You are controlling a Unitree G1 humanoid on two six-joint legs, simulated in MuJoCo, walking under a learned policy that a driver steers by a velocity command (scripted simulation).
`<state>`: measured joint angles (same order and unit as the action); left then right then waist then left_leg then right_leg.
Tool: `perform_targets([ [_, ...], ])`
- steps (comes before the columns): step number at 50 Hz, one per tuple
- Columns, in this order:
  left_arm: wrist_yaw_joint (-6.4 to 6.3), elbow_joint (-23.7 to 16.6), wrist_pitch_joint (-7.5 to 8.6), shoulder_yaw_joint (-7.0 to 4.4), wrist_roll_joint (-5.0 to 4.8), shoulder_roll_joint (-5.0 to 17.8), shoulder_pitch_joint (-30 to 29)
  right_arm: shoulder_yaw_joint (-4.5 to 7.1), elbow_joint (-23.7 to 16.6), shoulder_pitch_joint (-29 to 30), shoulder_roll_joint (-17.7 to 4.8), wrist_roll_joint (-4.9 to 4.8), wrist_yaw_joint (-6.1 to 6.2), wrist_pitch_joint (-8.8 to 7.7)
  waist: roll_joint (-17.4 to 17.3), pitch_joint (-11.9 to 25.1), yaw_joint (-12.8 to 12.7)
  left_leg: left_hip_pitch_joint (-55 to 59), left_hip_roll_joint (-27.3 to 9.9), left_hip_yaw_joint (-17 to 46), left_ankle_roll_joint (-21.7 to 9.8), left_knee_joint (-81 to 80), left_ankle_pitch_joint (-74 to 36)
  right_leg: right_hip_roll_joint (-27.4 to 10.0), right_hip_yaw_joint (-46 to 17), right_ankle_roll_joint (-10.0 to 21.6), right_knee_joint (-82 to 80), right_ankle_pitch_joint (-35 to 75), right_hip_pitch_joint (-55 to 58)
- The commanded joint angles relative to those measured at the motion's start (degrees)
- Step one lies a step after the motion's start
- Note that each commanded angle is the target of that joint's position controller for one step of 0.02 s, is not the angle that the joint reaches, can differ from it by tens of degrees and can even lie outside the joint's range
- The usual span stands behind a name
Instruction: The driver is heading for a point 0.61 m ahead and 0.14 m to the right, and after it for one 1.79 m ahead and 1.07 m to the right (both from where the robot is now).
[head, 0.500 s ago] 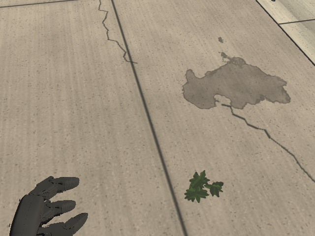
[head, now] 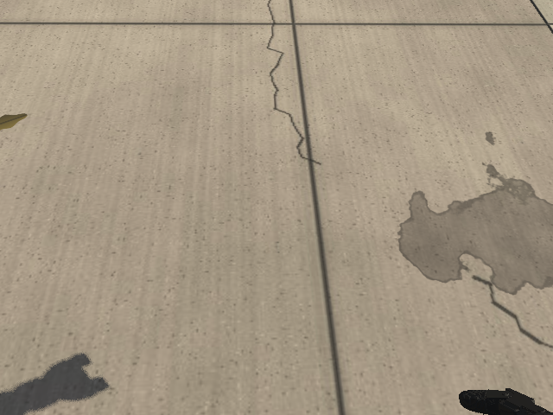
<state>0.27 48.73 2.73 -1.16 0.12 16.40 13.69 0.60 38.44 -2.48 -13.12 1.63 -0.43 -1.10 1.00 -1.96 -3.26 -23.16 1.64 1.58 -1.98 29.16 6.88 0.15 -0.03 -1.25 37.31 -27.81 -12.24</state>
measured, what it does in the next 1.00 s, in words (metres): steps on the spot: right foot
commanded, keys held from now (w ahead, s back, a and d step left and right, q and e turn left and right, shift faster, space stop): shift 0.94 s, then w+shift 0.06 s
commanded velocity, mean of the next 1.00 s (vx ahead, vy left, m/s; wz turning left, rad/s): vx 0.03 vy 0.00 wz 0.01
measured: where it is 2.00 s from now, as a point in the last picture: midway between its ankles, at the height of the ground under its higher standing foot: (283, 304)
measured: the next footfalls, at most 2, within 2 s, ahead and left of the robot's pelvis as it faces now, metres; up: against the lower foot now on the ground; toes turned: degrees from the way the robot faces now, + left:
right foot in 0.10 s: +0.03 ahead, -0.14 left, +0.00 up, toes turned +0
left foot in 1.24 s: +0.19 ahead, +0.15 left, +0.00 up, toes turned +5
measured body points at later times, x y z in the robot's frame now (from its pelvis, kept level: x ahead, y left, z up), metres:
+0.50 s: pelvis +0.05 -0.02 +0.00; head +0.06 -0.02 +0.45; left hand +0.12 +0.24 -0.14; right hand +0.19 -0.28 -0.12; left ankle +0.09 +0.10 -0.73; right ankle -0.01 -0.14 -0.73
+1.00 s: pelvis +0.05 -0.03 +0.00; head +0.06 -0.03 +0.45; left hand +0.05 +0.22 -0.15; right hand +0.13 -0.28 -0.14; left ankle +0.09 +0.10 -0.73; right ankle -0.01 -0.14 -0.73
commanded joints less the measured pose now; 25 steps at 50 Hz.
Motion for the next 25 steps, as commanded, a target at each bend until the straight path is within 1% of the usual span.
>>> perform_targets([
  [1, -0.79, -2.2, -2.36, -0.94, 0.29, 5.0, 3.1, 1.67, -1.3, -2.4, -6.9, -0.46, -0.27, 0.32, -7.8, 10.9, 1.7, 17.5, -16.5, 19.8, -11.6, -7.0, -18.1, -3.3, -3.1, -1.9, 2.9, -2.1, -9.5],
  [2, -1.0, -1.5, -3.19, -0.96, 0.53, 4.7, 3.9, 2.03, -1.8, 1.0, -8.1, -0.29, -0.23, 0.48, -7.9, 9.6, 0.0, 11.8, -14.8, 17.4, -9.6, -8.2, -12.5, -3.5, -2.8, -1.9, -0.8, 3.1, -4.8],
  [3, -1.06, -0.5, -3.55, -0.69, 0.77, 3.7, 5.2, 2.08, -2.3, 3.8, -8.1, -0.2, -0.17, 0.78, -8.0, 8.8, -1.6, 6.9, -12.1, 14.2, -7.5, -8.7, -6.4, -3.0, -1.8, -1.6, -6.5, 10.7, 0.7],
  [4, -0.97, 0.0, -3.69, -0.51, 1.33, 3.4, 5.1, 2.1, -1.9, 3.3, -7.5, -0.35, -0.15, 0.92, -7.6, 8.4, -1.4, 4.5, -9.3, 11.3, -5.3, -8.9, 1.9, -2.4, -1.2, -1.3, -9.5, 16.8, 4.0],
  [5, -0.93, -0.4, -3.81, -0.52, 1.75, 4.4, 3.8, 2.0, -0.9, 1.4, -6.7, -0.48, -0.13, 0.94, -6.8, 7.0, -0.1, 3.0, -7.3, 9.6, -3.1, -9.3, 10.7, -3.7, -2.1, -0.5, -11.4, 17.8, 4.4],
  [6, -1.01, -0.3, -3.86, -1.0, 1.42, 6.5, 2.6, 2.09, -0.6, 0.8, -6.6, -0.63, -0.1, 1.02, -3.7, 3.4, 1.4, 3.6, -5.1, 7.4, -1.5, -9.5, 16.2, -3.9, -1.7, 0.7, -11.4, 11.0, -0.8],
  [7, -1.11, -0.2, -3.6, -1.05, 1.06, 6.3, 0.8, 1.97, -0.4, 1.2, -6.3, -0.4, -0.01, 0.85, -1.8, 1.4, 1.7, 5.3, -4.4, 6.8, -0.7, -8.3, 14.6, -3.5, -1.5, 1.6, -11.7, 8.2, -4.0],
  [8, -1.25, -0.3, -3.16, -0.74, 1.06, 5.0, -0.5, 1.95, 0.0, 0.9, -6.0, -0.28, 0.16, 0.48, -1.2, 1.8, 1.8, 6.9, -4.4, 6.7, -0.8, -6.5, 10.3, -3.7, -1.5, 1.7, -12.2, 9.9, -4.0],
  [9, -1.37, 0.0, -2.68, -0.74, 1.11, 5.0, -0.9, 2.04, 0.6, 0.3, -5.9, -0.44, 0.41, 0.17, -0.5, 3.0, 2.0, 8.4, -4.4, 6.3, -1.2, -4.6, 4.3, -3.9, -1.8, 1.5, -12.4, 12.8, -3.2],
  [11, -1.45, 0.7, -1.64, -0.75, 0.78, 5.0, -0.8, 2.29, 1.8, -1.3, -6.0, -0.83, 0.8, -0.18, 0.3, 5.8, 2.2, 11.7, -3.9, 4.8, -1.8, -1.0, -8.3, -4.1, -2.0, 1.4, -12.0, 18.6, -1.9],
  [13, -1.39, 1.5, -1.35, -0.66, 0.45, 4.9, -0.5, 2.45, 2.8, -2.2, -5.8, -1.04, 0.96, -0.09, 0.1, 7.0, 2.4, 13.7, -3.8, 4.3, -2.1, 0.4, -13.1, -3.9, -1.8, 1.4, -11.5, 21.1, -1.7],
  [19, -1.43, 3.5, -2.11, -0.47, 0.35, 4.7, -0.6, 2.95, 6.0, -2.9, -6.0, -1.24, 1.31, 0.99, -0.5, 5.0, 2.3, 14.1, -3.4, 3.9, -1.8, 0.7, -13.4, -3.5, -1.7, 1.8, -12.0, 21.4, -2.0],
  [25, -1.54, 5.6, -2.03, -0.23, 0.3, 4.5, -0.2, 3.3, 9.6, -3.0, -6.5, -1.39, 2.02, 1.58, -0.9, 4.0, 2.4, 15.3, -3.3, 3.7, -1.1, 0.1, -12.8, -3.3, -1.6, 1.9, -13.2, 21.4, -1.9],
])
